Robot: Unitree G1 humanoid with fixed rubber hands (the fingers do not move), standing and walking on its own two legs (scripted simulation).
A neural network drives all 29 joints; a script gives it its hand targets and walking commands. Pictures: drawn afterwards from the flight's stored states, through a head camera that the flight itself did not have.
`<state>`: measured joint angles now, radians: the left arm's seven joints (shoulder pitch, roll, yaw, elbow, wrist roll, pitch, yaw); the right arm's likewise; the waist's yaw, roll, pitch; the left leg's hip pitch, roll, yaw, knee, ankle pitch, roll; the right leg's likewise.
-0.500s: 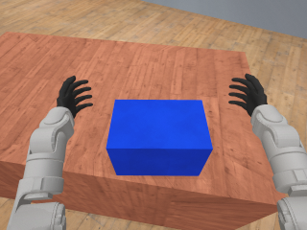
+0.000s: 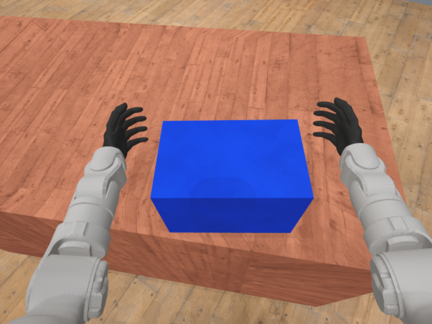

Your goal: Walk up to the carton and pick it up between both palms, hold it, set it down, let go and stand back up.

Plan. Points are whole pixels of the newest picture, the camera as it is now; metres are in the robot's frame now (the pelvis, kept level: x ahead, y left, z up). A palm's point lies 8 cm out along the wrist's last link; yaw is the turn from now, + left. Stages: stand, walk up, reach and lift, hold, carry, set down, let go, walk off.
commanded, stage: reach and lift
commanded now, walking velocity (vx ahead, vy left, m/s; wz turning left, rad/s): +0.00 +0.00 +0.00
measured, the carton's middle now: (229, 179) +0.40 +0.01 +0.00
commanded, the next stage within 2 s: none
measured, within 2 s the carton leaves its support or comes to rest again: neither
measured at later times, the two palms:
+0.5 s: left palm (121, 162) +0.40 +0.22 +0.05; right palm (328, 149) +0.43 -0.17 +0.06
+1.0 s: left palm (136, 172) +0.39 +0.19 +0.04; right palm (323, 165) +0.41 -0.16 +0.04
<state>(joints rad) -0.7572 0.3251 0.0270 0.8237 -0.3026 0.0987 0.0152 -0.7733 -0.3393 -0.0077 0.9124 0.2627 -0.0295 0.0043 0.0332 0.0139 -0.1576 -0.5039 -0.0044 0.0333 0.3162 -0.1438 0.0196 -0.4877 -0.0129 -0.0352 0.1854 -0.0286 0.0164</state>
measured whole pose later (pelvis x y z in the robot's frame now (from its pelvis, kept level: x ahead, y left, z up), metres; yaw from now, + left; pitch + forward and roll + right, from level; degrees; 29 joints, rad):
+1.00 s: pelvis +0.00 -0.02 +0.00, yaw +0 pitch +17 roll -1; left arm -0.65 0.12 0.28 1.03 0.04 -0.29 0.00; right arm -0.66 -0.07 -0.15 0.98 0.00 -0.23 -0.13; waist 0.04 0.00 -0.18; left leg -0.43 0.01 0.04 0.28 -0.14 0.01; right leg -0.44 0.00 -0.03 0.20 -0.05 0.00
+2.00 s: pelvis +0.01 -0.01 +0.01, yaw +0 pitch +18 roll +0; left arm -0.52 0.04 0.32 0.80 0.07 -0.30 -0.04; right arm -0.53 -0.01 -0.23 0.77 -0.11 -0.27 -0.12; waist 0.05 -0.01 -0.17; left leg -0.35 -0.01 0.04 0.07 -0.03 0.01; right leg -0.35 -0.01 -0.02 -0.04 0.07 0.00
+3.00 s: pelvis +0.02 -0.01 +0.01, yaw +2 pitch +6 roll -1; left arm -0.19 -0.02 0.19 0.25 0.05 0.04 0.00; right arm -0.22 -0.05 -0.04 0.34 -0.02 -0.01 -0.14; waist 0.03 0.00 -0.10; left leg -0.16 0.00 0.00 0.18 -0.14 0.01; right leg -0.12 -0.01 -0.06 0.02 -0.02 0.00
